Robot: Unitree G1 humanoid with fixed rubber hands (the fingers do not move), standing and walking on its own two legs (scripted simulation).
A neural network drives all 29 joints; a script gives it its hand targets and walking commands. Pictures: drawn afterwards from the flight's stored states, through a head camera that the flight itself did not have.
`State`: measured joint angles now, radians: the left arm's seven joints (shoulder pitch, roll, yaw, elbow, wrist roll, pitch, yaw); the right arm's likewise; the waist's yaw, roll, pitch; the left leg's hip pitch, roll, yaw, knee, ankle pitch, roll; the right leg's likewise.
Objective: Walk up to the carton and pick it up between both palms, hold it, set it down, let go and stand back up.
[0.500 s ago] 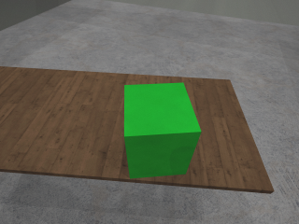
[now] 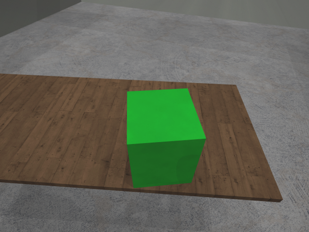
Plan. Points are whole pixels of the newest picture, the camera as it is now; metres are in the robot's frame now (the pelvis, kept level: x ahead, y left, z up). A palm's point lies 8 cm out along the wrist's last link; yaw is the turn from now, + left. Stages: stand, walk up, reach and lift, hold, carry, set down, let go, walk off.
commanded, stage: stand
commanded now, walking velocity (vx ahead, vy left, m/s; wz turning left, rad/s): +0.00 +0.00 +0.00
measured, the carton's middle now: (160, 138) +0.43 -0.01 -0.02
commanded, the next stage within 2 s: none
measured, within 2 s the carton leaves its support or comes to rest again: neither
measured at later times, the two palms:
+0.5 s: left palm out of the picture +0.07 +0.29 -0.12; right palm out of the picture +0.08 -0.30 -0.11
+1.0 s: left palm out of the picture +0.09 +0.30 -0.12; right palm out of the picture +0.09 -0.29 -0.11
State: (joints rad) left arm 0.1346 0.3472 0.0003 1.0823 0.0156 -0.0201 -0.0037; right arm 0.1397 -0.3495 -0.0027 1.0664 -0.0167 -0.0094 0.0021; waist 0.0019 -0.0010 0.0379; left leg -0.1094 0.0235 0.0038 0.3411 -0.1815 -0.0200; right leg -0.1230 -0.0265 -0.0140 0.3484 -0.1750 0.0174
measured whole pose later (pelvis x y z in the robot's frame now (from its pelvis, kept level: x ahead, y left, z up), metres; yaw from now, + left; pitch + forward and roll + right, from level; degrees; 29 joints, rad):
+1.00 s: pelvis +0.01 +0.00 +0.00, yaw +0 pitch -3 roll +0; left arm 0.12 0.36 0.00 1.09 0.02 -0.02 0.00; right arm 0.12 -0.33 0.00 1.07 -0.02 -0.01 0.01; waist 0.00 -0.01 0.04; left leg -0.10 0.03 0.01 0.34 -0.19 -0.02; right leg -0.12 -0.02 -0.01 0.34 -0.18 0.02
